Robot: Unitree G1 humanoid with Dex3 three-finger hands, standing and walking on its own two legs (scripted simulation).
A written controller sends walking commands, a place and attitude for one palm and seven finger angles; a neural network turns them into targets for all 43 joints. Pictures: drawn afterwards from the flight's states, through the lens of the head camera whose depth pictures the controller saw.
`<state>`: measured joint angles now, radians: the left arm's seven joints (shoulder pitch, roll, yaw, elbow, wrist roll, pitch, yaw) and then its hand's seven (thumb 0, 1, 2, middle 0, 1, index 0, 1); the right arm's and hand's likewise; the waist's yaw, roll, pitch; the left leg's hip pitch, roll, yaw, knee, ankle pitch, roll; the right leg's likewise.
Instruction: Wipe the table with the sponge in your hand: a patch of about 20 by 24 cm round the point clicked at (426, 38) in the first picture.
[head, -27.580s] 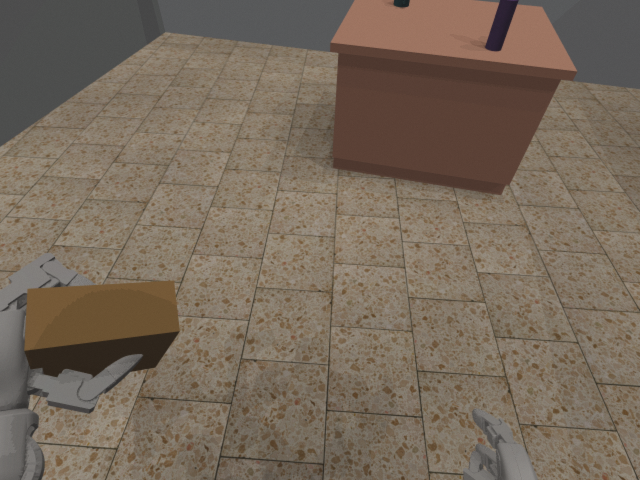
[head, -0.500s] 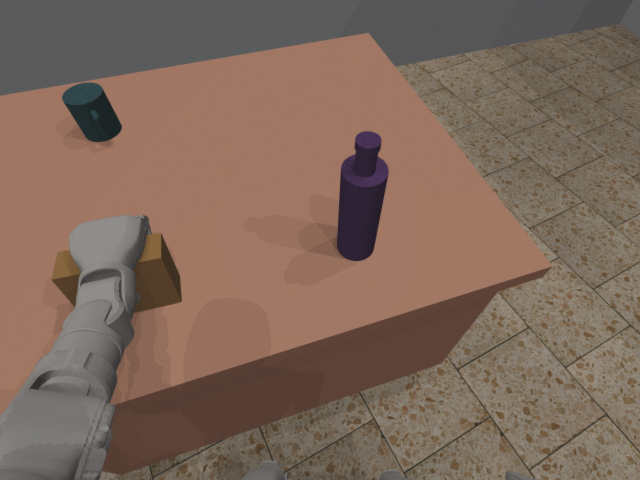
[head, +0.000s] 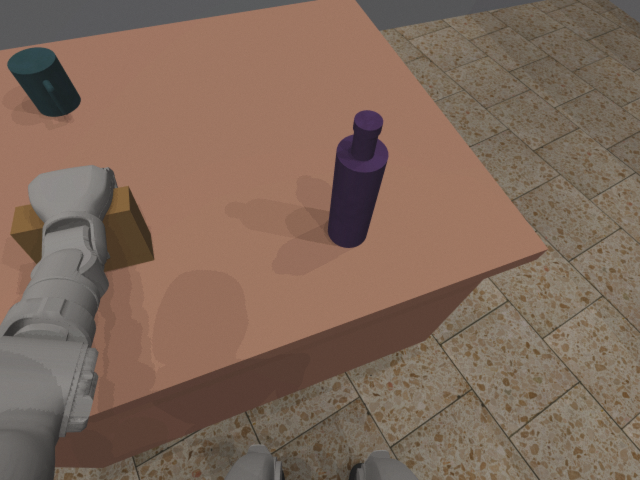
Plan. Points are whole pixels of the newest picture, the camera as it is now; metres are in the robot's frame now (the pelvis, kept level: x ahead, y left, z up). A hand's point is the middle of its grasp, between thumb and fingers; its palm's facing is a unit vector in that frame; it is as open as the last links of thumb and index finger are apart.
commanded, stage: wipe forward along the first lane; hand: left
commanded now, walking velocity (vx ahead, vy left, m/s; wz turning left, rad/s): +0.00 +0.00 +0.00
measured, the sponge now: (95, 243) +0.43 +0.32 -0.03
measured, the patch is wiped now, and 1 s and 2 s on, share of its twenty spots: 0.35 0.35 0.40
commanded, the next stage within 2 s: slide across to the middle lane in 0.26 s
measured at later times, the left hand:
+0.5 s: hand (86, 202) +0.47 +0.33 +0.01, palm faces -0.17 +0.05 -0.98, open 9.1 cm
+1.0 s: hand (139, 190) +0.49 +0.26 +0.01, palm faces -0.13 +0.03 -0.99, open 9.1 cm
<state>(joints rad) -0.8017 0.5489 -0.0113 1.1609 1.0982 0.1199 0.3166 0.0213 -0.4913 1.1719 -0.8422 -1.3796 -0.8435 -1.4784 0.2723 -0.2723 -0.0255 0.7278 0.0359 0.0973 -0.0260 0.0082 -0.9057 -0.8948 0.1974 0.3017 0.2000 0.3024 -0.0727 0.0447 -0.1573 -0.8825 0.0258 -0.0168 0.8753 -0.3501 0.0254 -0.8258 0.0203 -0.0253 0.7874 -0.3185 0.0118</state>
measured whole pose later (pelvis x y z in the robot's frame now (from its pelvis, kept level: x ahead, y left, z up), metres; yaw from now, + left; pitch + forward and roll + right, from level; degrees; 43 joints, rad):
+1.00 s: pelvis +0.03 +0.01 +0.01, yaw +0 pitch +21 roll -3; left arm -0.90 0.42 -0.08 1.23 1.08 0.24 0.37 0.00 -0.47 1.16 -0.82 -1.42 -0.82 -1.51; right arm 0.25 -0.24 -0.04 0.77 0.01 0.12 0.02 0.01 -0.91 -0.89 0.20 0.30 0.20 0.30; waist -0.10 0.05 -0.16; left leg -0.82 0.02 -0.01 0.81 -0.36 0.03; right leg -0.75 0.02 -0.02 0.71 -0.32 0.02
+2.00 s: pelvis +0.04 +0.01 +0.02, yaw +0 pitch +15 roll -2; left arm -0.58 0.23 -0.20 0.97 1.05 0.34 0.45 0.00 -0.43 1.14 -0.78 -1.47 -0.79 -1.56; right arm 0.16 -0.22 -0.04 0.73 0.04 0.19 0.01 0.01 -0.91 -0.89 0.20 0.30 0.20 0.30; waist 0.00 0.05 -0.18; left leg -0.63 0.01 0.00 0.73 -0.36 0.03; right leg -0.58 0.00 -0.01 0.65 -0.33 0.02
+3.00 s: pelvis +0.04 -0.02 +0.03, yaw +1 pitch +9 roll -1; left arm -0.27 0.19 -0.30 0.62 1.05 0.42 0.38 0.03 -0.42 1.13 -0.77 -1.47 -0.80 -1.54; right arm 0.09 -0.24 -0.03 0.68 0.06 0.16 -0.02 0.01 -0.91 -0.90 0.19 0.30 0.20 0.30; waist 0.05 0.05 -0.15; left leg -0.49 0.01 -0.01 0.68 -0.34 0.00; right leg -0.46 0.01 -0.02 0.65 -0.34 -0.01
